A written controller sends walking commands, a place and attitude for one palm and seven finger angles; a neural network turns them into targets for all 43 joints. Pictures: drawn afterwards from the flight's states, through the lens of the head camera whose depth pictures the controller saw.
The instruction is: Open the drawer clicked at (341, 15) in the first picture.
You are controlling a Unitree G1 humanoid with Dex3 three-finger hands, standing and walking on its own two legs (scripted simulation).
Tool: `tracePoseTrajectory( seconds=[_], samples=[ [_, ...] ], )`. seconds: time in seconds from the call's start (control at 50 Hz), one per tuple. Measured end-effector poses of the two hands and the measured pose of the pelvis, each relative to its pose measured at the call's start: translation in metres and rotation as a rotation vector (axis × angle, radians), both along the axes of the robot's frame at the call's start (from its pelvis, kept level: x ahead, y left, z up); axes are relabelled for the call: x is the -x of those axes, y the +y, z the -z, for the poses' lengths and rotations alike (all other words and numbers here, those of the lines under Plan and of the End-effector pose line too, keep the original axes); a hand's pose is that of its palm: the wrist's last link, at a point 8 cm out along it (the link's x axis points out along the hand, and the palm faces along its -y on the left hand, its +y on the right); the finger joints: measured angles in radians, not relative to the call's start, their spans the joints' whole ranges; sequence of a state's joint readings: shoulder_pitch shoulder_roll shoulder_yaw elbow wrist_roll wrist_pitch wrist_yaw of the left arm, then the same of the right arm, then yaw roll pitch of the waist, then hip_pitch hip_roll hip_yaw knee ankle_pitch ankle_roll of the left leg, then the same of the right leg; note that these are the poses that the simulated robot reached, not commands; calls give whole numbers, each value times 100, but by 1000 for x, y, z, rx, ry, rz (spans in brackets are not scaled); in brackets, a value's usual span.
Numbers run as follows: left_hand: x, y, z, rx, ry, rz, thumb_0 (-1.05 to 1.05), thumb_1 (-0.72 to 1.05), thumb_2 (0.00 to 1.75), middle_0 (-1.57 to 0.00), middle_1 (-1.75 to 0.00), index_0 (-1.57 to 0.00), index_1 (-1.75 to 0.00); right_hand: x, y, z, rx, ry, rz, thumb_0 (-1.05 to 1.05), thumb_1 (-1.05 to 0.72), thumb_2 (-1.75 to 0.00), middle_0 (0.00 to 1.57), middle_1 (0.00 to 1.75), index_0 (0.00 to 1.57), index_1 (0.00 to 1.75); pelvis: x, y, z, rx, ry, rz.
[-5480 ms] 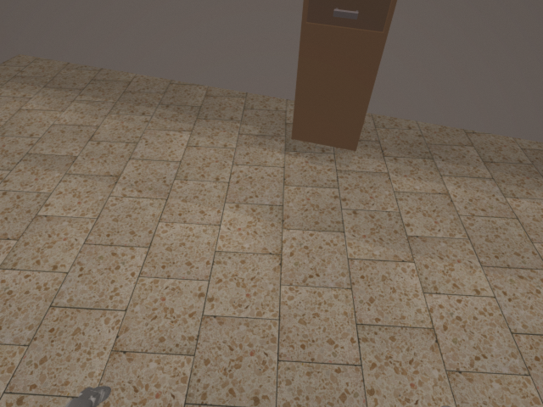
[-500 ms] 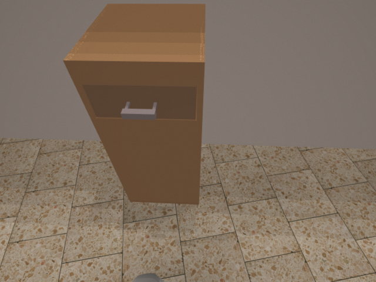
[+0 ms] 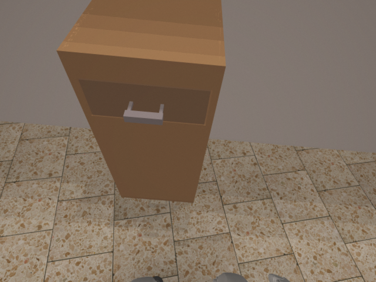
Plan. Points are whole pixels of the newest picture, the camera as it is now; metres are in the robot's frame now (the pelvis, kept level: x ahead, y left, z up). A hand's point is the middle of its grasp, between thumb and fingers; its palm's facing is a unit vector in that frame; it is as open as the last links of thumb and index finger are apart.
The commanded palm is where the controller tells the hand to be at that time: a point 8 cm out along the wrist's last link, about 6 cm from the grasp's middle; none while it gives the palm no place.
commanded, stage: come to a stop and stand still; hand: left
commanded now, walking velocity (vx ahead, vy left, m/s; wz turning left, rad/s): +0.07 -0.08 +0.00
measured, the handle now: (145, 111) +0.54 +0.17 -0.02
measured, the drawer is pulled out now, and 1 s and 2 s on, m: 0.00 0.00 0.00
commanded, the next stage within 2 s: look again from close up in 1.12 s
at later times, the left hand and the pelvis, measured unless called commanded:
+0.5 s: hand out of the picture -0.02 +0.10 -0.15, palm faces +0.07 -0.96 -0.26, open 7.3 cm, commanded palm none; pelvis -0.03 -0.08 +0.01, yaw +1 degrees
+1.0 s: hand out of the picture -0.02 +0.15 -0.18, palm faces +0.07 -0.98 -0.20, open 7.4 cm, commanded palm none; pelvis -0.02 -0.03 +0.00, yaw +1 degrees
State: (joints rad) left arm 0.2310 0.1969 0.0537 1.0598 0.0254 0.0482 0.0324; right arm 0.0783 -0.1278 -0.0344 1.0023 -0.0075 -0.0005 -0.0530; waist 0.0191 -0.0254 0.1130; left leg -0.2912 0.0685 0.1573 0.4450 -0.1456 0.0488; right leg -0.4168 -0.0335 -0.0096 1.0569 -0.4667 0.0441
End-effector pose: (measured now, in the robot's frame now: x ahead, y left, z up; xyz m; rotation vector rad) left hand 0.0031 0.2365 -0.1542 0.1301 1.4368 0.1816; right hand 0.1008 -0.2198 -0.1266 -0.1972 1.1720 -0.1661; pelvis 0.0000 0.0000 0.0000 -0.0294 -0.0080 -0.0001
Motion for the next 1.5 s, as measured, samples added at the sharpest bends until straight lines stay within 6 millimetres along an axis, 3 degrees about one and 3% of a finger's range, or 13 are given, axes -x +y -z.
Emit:
tracePoseTrajectory(
  seconds=[0.1, 0.2, 0.26, 0.34, 0.46, 0.56, 0.66, 0.74, 0.84, 0.96, 1.08, 1.32, 1.5],
  samples=[
    [-21, 4, -7, -55, -92, 22, 0, 91, 90, -20, -30, -19, -30, 37, -34, 3, 15, 49, 29, -2, -93, -90, 21, 30, 20, 30, 13, -19, 2, -10, 1, 3],
    [-25, -21, -18, -91, -164, 56, 0, 91, 90, -20, -30, -19, -30, 78, -68, 22, -21, 95, 63, 0, -92, -90, 21, 30, 20, 30, 23, -44, 8, -36, -8, -5],
    [-14, -47, -23, -99, -177, 64, 0, 91, 90, -20, -30, -19, -30, 102, -82, 34, -61, 142, 83, 0, -91, -90, 20, 30, 20, 30, 27, -60, 9, -49, -22, -11],
    [6, -77, -35, -73, -144, 52, 0, 91, 90, -20, -30, -20, -30, 124, -90, 31, -104, 200, 89, 0, -91, -90, 20, 30, 20, 30, 26, -72, -3, -76, -10, 8],
    [27, -92, -40, -67, -83, 17, 1, 92, 90, -21, -30, -20, -30, 147, -96, 27, -116, 277, 76, 0, -91, -90, 20, 30, 20, 30, 28, -82, -9, -84, 15, -11],
    [45, -89, -38, -72, -55, -40, 1, 92, 90, -21, -30, -20, -30, 141, -96, 26, -87, 326, 27, 1, -91, -90, 20, 30, 20, 30, 29, -77, -8, -83, 28, -33],
    [69, -74, -30, -57, 8, -69, 0, 91, 90, -21, -30, -20, -30, 99, -84, 23, -56, 237, -13, 1, -91, -90, 20, 30, 20, 30, 30, -62, -5, -79, 30, -35],
    [79, -55, -10, -28, 49, -81, 0, 91, 90, -21, -30, -20, -30, 63, -65, 23, -23, 110, -39, 1, -91, -90, 20, 30, 20, 30, 29, -43, 7, -34, 25, -38],
    [67, -39, 1, -14, 32, -75, 0, 91, 90, -20, -30, -20, -30, 40, -37, 14, -26, 50, -75, 0, -91, -90, 20, 30, 20, 30, 25, -35, 7, -59, 11, -29],
    [40, -40, -6, -9, -28, -34, 0, 91, 90, -20, -30, -20, -30, 32, -20, 18, -67, 23, -52, -1, -92, -90, 20, 30, 20, 30, 20, -29, 4, -41, 0, -24],
    [19, -38, -9, -11, -57, 7, 0, 92, 90, -20, -30, -20, -30, 46, -26, 17, -55, 41, -12, -1, -94, -90, 21, 30, 20, 30, 17, -26, 2, -36, 1, -15],
    [0, -29, -9, -29, -117, 64, 0, 91, 90, -20, -30, -20, -30, 116, -47, 18, -11, 188, 22, 0, -92, -90, 20, 30, 20, 30, 20, -29, 5, -35, 8, -25],
    [-2, -24, -8, -50, -200, 68, 0, 91, 90, -20, -30, -20, -30, 125, -53, 20, 1, 124, 44, 0, -91, -90, 20, 30, 20, 30, 32, -30, 11, -32, -30, -25]
  ],
)
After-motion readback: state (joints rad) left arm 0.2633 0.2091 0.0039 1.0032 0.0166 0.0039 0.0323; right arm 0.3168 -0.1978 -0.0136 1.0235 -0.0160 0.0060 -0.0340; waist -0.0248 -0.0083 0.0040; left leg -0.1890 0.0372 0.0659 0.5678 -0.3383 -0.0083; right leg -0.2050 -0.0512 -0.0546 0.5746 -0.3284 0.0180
